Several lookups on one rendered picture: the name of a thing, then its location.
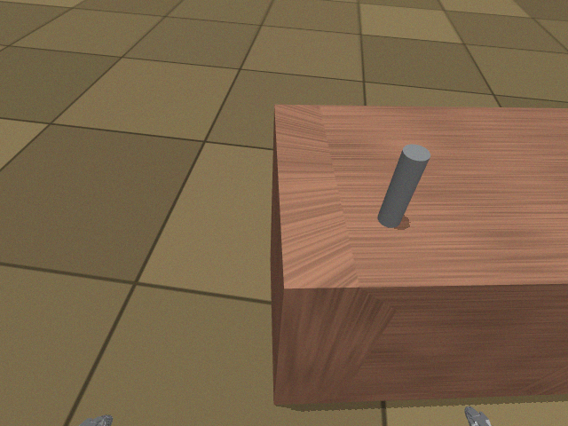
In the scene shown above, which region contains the can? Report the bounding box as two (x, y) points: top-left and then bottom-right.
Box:
(377, 144), (430, 228)

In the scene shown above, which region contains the right robot hand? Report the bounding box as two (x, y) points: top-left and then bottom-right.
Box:
(464, 406), (491, 426)

